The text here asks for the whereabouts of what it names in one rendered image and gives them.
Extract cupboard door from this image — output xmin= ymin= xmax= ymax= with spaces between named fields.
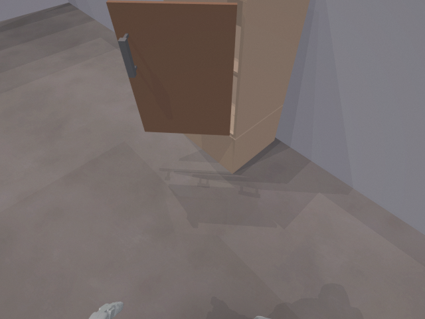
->
xmin=106 ymin=0 xmax=237 ymax=136

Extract handle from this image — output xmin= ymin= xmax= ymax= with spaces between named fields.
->
xmin=118 ymin=33 xmax=137 ymax=78

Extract robot left hand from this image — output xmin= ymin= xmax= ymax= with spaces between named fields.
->
xmin=89 ymin=302 xmax=124 ymax=319

